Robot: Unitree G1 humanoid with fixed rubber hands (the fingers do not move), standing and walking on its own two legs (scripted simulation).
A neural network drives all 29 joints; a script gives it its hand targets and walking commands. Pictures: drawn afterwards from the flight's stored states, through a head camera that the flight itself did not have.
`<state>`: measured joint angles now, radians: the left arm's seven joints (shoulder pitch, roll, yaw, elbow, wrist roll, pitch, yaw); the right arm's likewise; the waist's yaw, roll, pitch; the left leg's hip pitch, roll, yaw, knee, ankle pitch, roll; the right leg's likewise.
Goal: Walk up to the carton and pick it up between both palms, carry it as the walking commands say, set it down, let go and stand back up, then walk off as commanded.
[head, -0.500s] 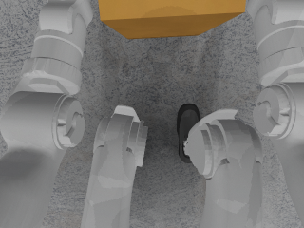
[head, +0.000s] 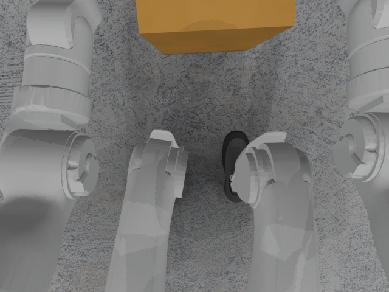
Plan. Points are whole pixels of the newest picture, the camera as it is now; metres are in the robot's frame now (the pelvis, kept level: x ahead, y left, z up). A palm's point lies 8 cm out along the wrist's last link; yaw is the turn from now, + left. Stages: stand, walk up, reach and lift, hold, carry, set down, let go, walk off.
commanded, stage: set down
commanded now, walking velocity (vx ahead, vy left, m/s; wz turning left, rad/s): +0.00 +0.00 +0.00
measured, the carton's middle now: out of the picture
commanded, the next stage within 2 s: let go in 0.96 s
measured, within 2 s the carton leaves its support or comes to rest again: neither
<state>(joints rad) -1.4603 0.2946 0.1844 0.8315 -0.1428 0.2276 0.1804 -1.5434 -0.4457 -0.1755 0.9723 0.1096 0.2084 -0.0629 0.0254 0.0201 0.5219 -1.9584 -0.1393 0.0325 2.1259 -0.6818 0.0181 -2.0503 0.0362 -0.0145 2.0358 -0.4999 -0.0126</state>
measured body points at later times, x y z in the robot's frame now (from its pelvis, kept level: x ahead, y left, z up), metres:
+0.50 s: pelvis +0.00 -0.01 +0.14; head +0.37 -0.02 +0.38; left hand +0.57 +0.18 +0.01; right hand +0.60 -0.20 +0.01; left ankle +0.09 +0.10 -0.38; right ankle +0.14 -0.11 -0.38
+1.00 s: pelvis +0.03 -0.02 +0.25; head +0.36 -0.03 +0.55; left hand +0.57 +0.18 +0.14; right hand +0.59 -0.20 +0.13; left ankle +0.09 +0.10 -0.38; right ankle +0.14 -0.11 -0.38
